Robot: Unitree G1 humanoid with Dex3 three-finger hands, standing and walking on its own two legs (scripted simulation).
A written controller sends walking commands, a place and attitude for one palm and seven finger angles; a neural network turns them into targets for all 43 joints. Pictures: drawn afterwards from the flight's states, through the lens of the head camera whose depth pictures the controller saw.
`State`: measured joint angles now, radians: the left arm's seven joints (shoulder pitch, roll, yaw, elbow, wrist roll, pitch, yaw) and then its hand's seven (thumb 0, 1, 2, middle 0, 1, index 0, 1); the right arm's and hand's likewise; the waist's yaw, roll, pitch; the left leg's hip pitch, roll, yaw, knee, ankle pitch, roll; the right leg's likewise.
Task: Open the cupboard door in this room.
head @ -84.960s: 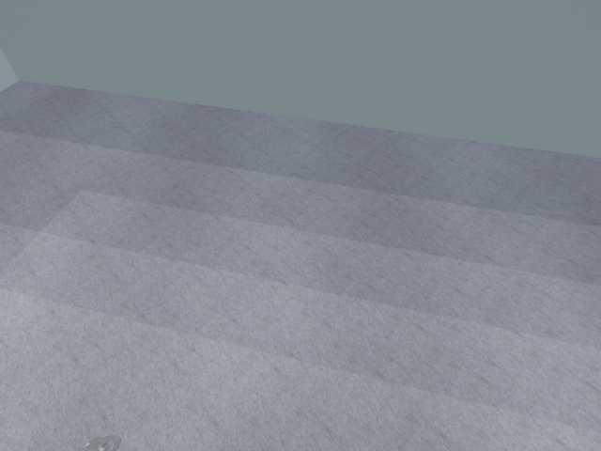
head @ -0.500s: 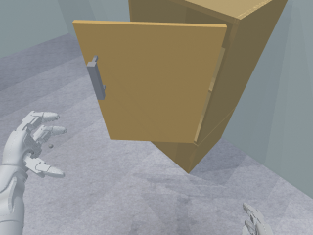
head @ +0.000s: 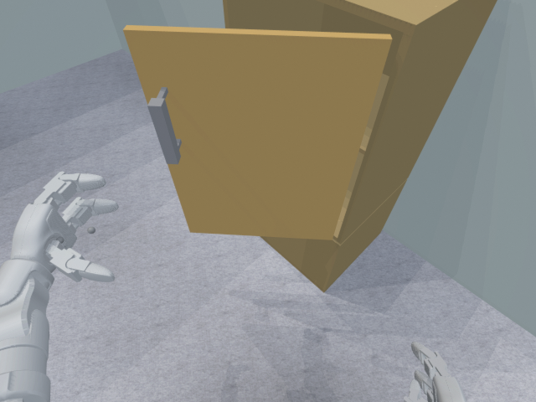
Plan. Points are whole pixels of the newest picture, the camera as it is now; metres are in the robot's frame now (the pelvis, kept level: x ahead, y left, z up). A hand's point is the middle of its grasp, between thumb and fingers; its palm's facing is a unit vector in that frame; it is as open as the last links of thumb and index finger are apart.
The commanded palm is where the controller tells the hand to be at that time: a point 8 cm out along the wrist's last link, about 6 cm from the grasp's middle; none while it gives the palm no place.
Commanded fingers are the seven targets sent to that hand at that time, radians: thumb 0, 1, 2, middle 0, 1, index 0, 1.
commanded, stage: move the hooked fingers beside the handle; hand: left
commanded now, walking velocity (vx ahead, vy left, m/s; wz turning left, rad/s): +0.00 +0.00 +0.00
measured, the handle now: (168, 126) +0.58 +0.24 +0.07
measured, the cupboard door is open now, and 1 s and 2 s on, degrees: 42 42 42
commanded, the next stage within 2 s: none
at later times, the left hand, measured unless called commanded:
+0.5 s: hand (105, 191) +0.40 +0.28 +0.09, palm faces +0.01 -1.00 +0.00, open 14.0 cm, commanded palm +0.37 +0.33 +0.08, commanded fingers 0.00 -0.50 0.30 -0.30 -1.20 -0.30 -1.20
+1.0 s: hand (116, 160) +0.47 +0.30 +0.08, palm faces -0.01 -1.00 +0.00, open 14.0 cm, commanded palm +0.45 +0.34 +0.08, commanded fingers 0.00 -0.50 0.30 -0.30 -1.20 -0.30 -1.20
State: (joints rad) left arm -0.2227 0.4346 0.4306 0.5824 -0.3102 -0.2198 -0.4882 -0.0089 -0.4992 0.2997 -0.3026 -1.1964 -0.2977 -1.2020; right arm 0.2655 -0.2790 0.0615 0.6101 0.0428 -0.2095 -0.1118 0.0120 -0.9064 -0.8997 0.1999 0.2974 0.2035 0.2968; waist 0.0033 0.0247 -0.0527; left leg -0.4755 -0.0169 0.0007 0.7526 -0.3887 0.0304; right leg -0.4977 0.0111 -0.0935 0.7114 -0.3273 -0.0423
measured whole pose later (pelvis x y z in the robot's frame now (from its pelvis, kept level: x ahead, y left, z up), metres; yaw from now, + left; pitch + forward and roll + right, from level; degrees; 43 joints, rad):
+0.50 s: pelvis +0.00 +0.01 -0.01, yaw -2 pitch +12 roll -2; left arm -0.49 0.55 0.50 0.90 -0.26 -0.29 -0.53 -0.01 -0.50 0.30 -0.30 -1.20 -0.30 -1.20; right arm 0.37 -0.30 0.04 0.62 0.04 -0.10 -0.08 0.01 -0.91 -0.90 0.20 0.30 0.20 0.30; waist -0.06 0.01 -0.07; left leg -0.59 -0.01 0.03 0.80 -0.41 0.04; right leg -0.62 0.02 -0.07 0.74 -0.33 -0.03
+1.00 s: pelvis +0.00 +0.02 -0.02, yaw -3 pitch +17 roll -3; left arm -0.80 0.71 0.52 1.19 -0.16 -0.32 -0.53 -0.01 -0.50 0.30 -0.30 -1.20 -0.30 -1.20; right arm 0.39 -0.30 0.06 0.61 0.02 0.01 -0.06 0.01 -0.91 -0.90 0.20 0.30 0.20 0.30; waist -0.13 0.00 -0.08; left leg -0.74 0.00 0.03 0.88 -0.44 0.06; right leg -0.75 0.03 -0.07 0.79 -0.33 -0.02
